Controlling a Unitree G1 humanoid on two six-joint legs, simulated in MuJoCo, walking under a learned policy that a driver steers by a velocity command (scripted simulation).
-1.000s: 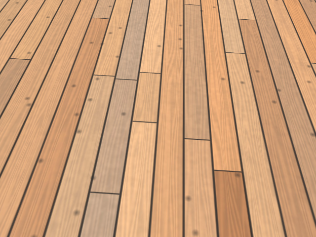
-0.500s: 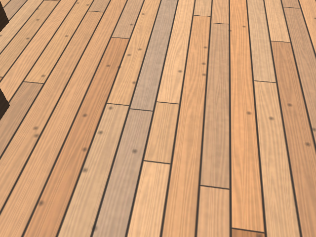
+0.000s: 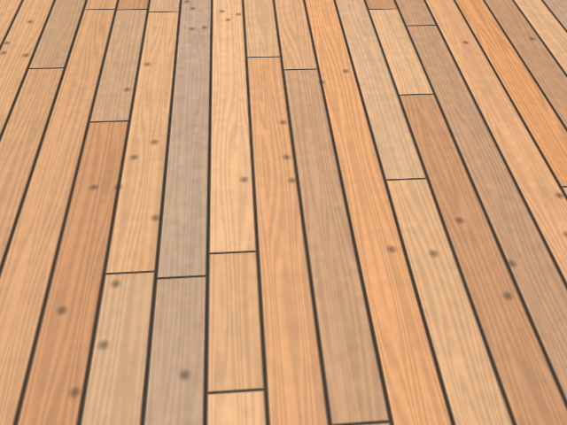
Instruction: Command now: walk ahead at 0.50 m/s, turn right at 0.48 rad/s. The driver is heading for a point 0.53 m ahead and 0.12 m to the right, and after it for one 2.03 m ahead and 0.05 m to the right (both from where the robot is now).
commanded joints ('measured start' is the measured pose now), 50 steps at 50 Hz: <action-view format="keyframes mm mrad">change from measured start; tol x32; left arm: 1 10 23 8 -61 7 2 -6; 50 -22 53 0 -142 31 37 36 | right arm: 1 -63 -137 -28 -55 -4 -18 -15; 50 -140 -212 -51 -243 24 110 -32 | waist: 1 31 115 18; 17 129 -134 -394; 50 25 216 -163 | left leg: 1 4 275 -120 -198 182 129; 14 210 287 102 314 895 41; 17 -604 -31 -199 1116 -450 -68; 36 -243 35 -174 169 241 -2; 39 188 294 -506 192 897 263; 44 -89 254 -614 -31 10 203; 50 -157 154 -552 -43 -59 159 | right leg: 1 -67 -39 46 -102 147 12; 14 327 155 -199 -485 42 -132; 17 1051 -239 805 -773 -185 -436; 26 377 -16 157 -787 703 -248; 37 525 9 95 -512 569 -98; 40 150 212 14 46 -430 62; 42 50 157 55 175 -403 69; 50 272 160 10 -333 -160 80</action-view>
